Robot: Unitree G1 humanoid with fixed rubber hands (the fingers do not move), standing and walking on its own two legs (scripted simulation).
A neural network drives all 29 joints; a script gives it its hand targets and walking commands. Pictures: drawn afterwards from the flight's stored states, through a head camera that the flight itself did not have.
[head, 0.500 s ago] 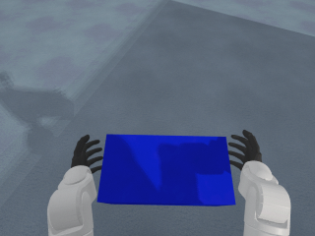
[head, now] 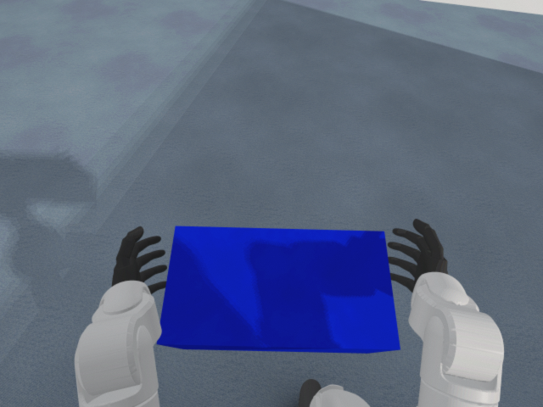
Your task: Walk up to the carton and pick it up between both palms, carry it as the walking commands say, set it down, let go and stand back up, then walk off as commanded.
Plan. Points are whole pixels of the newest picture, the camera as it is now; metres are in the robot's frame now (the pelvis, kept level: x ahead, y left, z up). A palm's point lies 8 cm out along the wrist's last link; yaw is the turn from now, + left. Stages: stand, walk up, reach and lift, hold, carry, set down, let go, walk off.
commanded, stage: carry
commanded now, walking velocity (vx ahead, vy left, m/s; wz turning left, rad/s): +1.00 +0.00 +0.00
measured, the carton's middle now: (277, 294) +0.28 +0.00 +0.01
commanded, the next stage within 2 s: none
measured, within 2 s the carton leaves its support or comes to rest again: neither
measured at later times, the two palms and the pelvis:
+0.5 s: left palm (197, 87) +0.73 +0.15 +0.10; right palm (359, 93) +0.73 -0.22 +0.09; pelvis +0.49 -0.02 -0.01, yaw -1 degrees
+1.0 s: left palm (223, 11) +1.25 +0.12 +0.08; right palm (332, 9) +1.26 -0.24 +0.10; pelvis +1.01 -0.07 -0.02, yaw +1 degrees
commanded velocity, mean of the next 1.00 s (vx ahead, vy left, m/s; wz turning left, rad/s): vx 1.00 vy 0.00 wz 0.00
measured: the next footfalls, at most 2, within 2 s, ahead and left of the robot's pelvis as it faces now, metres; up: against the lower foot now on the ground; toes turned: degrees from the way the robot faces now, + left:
right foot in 0.06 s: +0.27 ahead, -0.12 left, +0.00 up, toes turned -12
left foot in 0.52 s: +0.74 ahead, +0.06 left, +0.00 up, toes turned +10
